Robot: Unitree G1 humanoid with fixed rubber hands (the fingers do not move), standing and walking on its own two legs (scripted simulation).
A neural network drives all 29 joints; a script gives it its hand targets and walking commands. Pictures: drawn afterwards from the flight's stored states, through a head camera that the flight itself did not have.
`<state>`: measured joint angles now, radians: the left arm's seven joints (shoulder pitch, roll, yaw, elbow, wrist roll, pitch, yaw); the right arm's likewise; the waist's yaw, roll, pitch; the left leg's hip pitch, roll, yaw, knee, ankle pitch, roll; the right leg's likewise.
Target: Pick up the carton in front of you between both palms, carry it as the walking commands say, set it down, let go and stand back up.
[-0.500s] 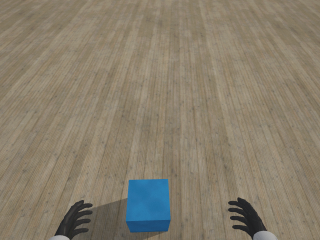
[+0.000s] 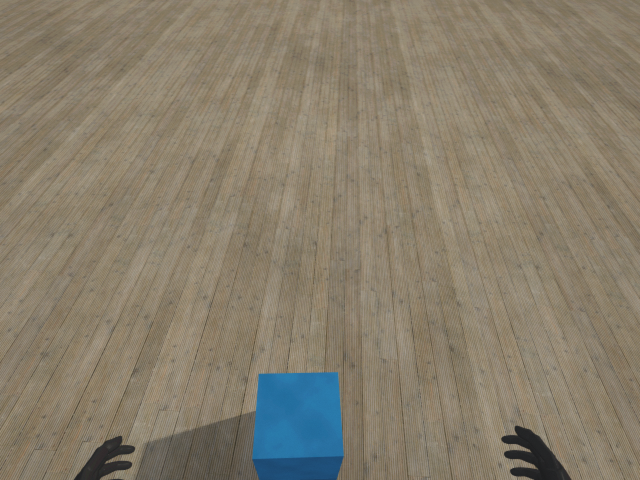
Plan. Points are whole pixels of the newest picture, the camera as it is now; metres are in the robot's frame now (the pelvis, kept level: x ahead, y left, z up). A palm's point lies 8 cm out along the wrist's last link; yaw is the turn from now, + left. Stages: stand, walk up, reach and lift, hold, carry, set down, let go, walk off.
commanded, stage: stand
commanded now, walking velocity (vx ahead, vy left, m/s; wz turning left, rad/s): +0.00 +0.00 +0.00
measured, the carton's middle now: (298, 428) +0.39 +0.04 -0.65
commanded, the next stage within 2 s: none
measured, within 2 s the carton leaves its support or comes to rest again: neither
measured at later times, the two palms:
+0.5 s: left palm out of the picture +0.12 +0.30 -0.09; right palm out of the picture +0.12 -0.29 -0.08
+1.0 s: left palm out of the picture +0.08 +0.31 -0.10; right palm out of the picture +0.09 -0.30 -0.09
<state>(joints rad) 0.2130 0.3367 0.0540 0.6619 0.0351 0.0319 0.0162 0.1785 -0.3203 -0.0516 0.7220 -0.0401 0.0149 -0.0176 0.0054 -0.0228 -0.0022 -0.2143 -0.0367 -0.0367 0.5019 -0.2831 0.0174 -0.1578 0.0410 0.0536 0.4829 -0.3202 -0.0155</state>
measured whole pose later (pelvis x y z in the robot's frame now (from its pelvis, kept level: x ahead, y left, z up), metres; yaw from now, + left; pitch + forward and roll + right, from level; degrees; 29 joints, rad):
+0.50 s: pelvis +0.00 +0.01 +0.00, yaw +0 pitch -1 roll +0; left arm 0.18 0.36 0.02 0.84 0.03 0.00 0.02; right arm 0.14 -0.35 -0.02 0.89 -0.03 -0.01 -0.02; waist 0.00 -0.02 0.00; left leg -0.15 -0.05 -0.03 0.43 -0.25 0.03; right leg -0.10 0.03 0.07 0.41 -0.29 0.00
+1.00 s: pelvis -0.01 +0.01 +0.01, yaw +0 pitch -2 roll +0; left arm 0.16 0.38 0.01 0.96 0.02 -0.01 0.02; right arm 0.12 -0.37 -0.01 1.00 -0.02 -0.02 -0.02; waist 0.00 -0.01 0.01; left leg -0.13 -0.04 -0.03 0.36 -0.19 0.03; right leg -0.08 0.03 0.07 0.35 -0.23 0.00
